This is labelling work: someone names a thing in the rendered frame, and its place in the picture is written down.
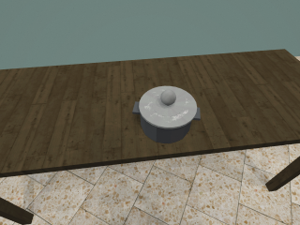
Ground table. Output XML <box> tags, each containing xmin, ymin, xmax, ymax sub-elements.
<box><xmin>0</xmin><ymin>49</ymin><xmax>300</xmax><ymax>225</ymax></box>

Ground knob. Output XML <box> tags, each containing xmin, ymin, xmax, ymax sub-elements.
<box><xmin>160</xmin><ymin>89</ymin><xmax>176</xmax><ymax>106</ymax></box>

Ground lid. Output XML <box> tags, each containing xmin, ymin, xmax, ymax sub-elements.
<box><xmin>139</xmin><ymin>85</ymin><xmax>197</xmax><ymax>129</ymax></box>

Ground pot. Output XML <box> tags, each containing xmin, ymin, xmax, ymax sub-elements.
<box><xmin>132</xmin><ymin>101</ymin><xmax>201</xmax><ymax>143</ymax></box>

